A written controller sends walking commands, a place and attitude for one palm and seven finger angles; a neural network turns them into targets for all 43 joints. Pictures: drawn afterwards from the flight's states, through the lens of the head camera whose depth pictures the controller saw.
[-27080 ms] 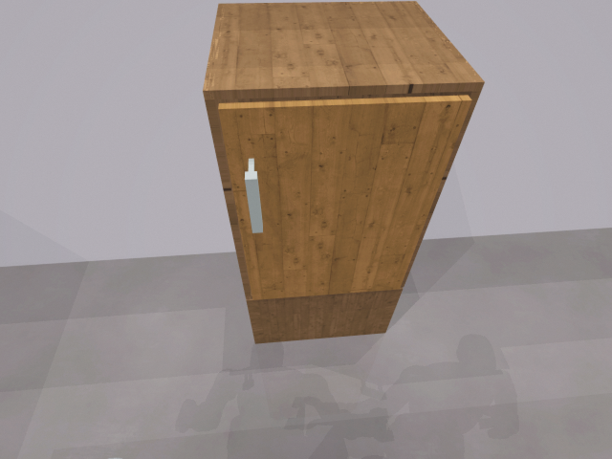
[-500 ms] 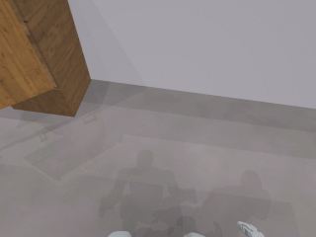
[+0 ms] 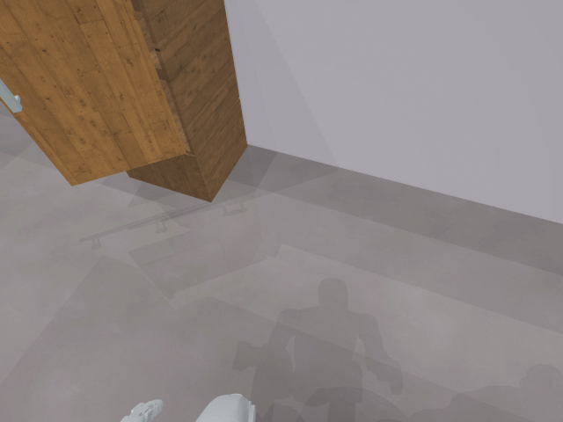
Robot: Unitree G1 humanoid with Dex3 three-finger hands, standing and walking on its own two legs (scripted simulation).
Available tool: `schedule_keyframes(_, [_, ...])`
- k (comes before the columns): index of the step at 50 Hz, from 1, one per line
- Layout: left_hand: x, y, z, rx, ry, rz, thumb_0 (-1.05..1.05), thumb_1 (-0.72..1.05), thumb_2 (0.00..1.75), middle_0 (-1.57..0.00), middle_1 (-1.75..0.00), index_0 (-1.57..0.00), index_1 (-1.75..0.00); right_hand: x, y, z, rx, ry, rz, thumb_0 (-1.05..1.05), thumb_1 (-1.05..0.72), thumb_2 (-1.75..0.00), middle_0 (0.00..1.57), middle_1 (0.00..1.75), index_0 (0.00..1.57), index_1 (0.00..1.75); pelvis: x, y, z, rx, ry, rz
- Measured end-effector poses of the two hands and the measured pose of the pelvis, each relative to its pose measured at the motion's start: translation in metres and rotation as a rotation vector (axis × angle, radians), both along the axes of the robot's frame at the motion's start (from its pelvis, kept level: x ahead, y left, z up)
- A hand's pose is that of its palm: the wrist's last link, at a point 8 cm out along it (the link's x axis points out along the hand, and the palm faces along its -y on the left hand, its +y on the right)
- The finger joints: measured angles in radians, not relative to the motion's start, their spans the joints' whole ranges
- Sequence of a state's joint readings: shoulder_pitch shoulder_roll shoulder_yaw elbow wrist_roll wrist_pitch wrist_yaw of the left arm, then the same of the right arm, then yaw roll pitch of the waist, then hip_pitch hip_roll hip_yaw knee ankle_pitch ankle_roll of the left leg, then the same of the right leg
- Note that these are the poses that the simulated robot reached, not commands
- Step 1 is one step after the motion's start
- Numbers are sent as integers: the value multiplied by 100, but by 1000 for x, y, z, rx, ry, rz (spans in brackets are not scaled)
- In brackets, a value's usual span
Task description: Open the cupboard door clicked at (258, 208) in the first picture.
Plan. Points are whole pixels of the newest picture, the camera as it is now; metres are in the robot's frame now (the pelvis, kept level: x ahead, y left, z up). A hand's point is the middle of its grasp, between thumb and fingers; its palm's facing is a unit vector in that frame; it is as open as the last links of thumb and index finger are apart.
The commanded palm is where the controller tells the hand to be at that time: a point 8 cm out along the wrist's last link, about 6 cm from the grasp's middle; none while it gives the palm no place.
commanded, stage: turn to face it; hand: left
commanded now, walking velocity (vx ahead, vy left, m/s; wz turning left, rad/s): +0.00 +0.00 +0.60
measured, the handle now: (0, 82) +0.87 +0.76 -0.02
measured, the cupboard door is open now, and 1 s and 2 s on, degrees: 43 43 43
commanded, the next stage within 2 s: take the last steps up to it in 0.62 s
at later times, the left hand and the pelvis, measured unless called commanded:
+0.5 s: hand out of the picture +0.03 +0.23 -0.16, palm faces +0.28 -0.92 -0.27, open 7.4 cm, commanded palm none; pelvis +0.01 +0.00 +0.00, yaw +14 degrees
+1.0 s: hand out of the picture -0.07 +0.20 -0.19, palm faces +0.49 -0.85 -0.20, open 7.4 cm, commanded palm none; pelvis +0.02 +0.02 -0.01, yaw +25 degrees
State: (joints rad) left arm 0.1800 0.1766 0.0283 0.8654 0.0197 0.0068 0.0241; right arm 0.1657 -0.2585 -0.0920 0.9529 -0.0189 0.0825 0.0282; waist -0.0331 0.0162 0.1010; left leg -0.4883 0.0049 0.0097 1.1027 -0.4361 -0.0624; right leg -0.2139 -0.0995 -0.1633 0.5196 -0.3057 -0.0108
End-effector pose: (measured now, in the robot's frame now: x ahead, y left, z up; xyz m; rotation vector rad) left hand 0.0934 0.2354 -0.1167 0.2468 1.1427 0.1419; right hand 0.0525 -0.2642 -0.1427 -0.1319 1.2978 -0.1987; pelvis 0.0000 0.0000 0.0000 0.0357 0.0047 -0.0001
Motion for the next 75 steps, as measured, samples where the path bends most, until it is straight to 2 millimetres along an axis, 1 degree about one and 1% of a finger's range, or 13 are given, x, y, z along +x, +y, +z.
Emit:
schedule_keyframes(5, [-40,7,-13,-35,52,107,1,90,90,-20,-30,-20,-30,41,12,8,-16,-27,114,1,-91,-90,19,29,20,29,2,3,-1,2,-3,75])
schedule_keyframes(10, [-85,34,-40,-57,120,225,1,90,90,-20,-30,-20,-30,91,38,9,-53,-124,238,1,-91,-90,19,29,20,29,5,19,-18,-27,2,147])
schedule_keyframes(13, [-102,48,-45,-39,166,276,1,91,90,-20,-30,-20,-30,105,51,14,-66,-159,291,0,-91,-90,20,29,20,29,4,22,-19,-27,-1,170])
schedule_keyframes(21, [-95,54,-20,-15,108,325,1,91,90,-20,-30,-19,-29,107,63,17,-37,-131,352,0,-91,-90,20,29,20,30,5,16,-4,-45,6,225])
schedule_keyframes(30, [-84,12,-11,14,28,345,1,91,90,-20,-30,-19,-29,102,40,-13,34,-59,351,0,-91,-90,20,30,20,30,14,-14,-12,-25,-5,295])
schedule_keyframes(39, [-116,-21,-11,-51,90,438,1,92,90,-20,-30,-20,-30,109,36,2,12,3,395,1,-91,-90,20,29,20,29,21,-18,2,-2,-6,362])
schedule_keyframes(48, [-180,-5,-39,-120,183,582,1,91,90,-20,-30,-20,-30,139,85,8,-22,-54,536,1,-91,-90,19,29,20,29,23,14,-10,-26,-8,435])
schedule_keyframes(51, [-187,8,-41,-127,241,589,1,91,90,-20,-30,-20,-30,139,99,10,-28,-83,542,0,-91,-90,20,29,20,29,27,26,-10,-26,-12,433])
schedule_keyframes(54, [-171,24,-34,-124,223,579,1,91,90,-20,-30,-19,-29,128,107,13,-26,-58,532,0,-91,-90,20,29,20,30,34,36,-4,-31,-12,442])
schedule_keyframes(58, [-131,45,-22,-107,142,558,1,91,90,-20,-30,-19,-29,109,112,11,-10,28,516,0,-91,-90,20,29,20,30,49,48,3,-33,-11,451])
schedule_keyframes(67, [-6,74,-15,-71,-2,461,1,91,90,-20,-30,-19,-29,86,109,-8,27,227,424,0,-91,-90,20,29,20,30,107,63,-5,-9,-9,444])
schedule_keyframes(71, [35,78,-19,-56,-77,466,1,91,90,-20,-30,-20,-29,103,106,-21,26,298,420,0,-91,-90,20,29,20,30,136,67,-17,-18,-23,473])
schedule_keyframes(75, [34,74,-15,-73,-46,541,0,91,90,-20,-30,-20,-30,156,118,-11,10,262,453,1,-91,-90,20,29,20,30,159,78,-6,-27,-22,499])
